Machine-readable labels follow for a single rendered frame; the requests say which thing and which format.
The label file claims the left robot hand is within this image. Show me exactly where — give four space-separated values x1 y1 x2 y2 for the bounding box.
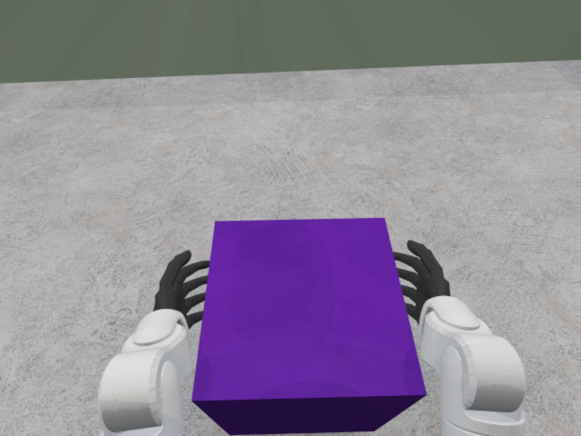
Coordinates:
153 250 210 330

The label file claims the right robot hand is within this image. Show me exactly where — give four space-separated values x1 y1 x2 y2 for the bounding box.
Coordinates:
393 240 451 325

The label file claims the right robot forearm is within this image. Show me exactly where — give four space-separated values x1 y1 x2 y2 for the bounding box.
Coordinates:
419 296 527 436

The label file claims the left robot forearm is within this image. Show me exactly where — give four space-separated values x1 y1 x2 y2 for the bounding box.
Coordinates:
98 309 193 436

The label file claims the carton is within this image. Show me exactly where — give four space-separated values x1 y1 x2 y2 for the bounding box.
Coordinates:
192 218 427 435

